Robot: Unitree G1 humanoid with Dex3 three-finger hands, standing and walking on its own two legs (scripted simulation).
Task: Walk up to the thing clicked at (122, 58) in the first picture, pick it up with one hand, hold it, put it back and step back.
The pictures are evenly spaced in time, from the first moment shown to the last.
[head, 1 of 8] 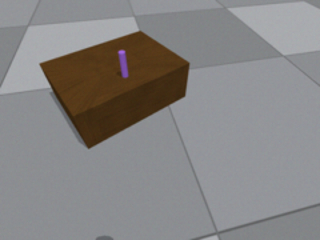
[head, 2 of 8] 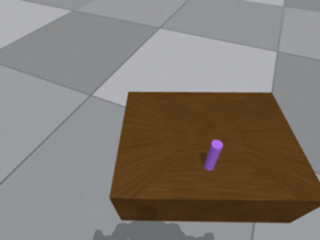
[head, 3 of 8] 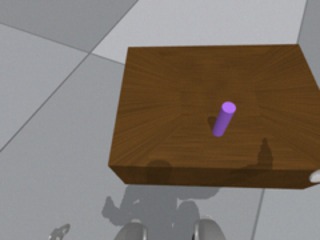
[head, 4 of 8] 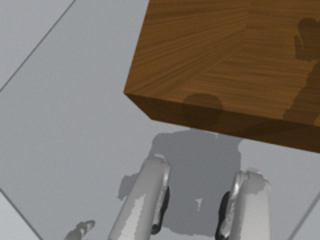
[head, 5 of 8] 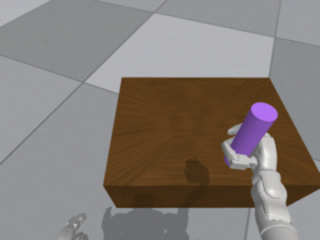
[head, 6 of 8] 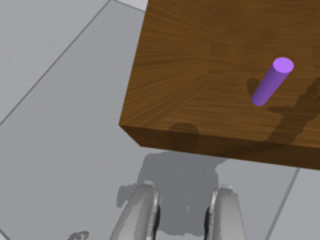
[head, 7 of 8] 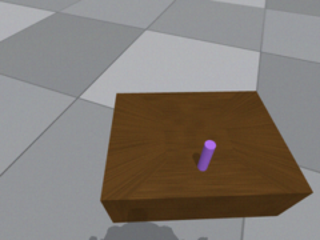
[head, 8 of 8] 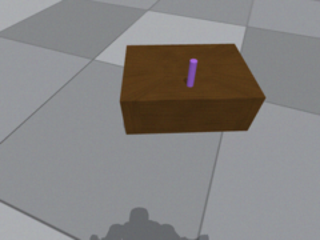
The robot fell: no
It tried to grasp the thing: yes
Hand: right
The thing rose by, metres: 0.38
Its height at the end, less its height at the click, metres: +0.00
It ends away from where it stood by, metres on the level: 0.02
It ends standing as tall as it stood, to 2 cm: yes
